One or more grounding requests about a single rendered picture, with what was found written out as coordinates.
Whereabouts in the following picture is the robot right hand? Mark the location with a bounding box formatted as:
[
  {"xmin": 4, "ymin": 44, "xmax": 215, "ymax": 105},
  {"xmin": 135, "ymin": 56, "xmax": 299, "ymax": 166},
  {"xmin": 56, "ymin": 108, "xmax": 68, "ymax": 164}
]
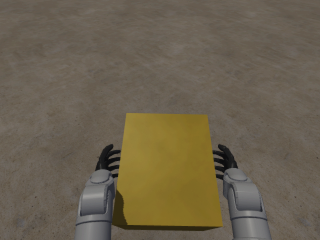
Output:
[{"xmin": 212, "ymin": 144, "xmax": 238, "ymax": 180}]

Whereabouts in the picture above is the robot left forearm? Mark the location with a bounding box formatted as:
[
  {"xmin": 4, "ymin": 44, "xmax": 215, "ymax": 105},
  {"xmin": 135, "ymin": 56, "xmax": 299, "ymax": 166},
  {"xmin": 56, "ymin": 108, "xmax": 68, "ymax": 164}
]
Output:
[{"xmin": 74, "ymin": 169, "xmax": 115, "ymax": 240}]

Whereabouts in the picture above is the robot left hand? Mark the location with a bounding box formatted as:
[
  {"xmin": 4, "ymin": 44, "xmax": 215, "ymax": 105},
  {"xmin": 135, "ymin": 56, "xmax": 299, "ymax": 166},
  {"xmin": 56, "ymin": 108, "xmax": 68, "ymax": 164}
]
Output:
[{"xmin": 95, "ymin": 144, "xmax": 121, "ymax": 178}]

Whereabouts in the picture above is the carton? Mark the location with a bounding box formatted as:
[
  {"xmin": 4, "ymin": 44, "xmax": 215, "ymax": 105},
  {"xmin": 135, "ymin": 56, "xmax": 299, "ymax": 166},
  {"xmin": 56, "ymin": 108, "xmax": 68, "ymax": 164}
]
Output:
[{"xmin": 112, "ymin": 113, "xmax": 223, "ymax": 231}]

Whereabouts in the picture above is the robot right forearm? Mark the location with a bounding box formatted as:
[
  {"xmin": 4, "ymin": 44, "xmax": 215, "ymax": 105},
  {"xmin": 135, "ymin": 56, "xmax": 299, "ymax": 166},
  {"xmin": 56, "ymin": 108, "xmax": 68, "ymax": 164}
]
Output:
[{"xmin": 223, "ymin": 168, "xmax": 272, "ymax": 240}]

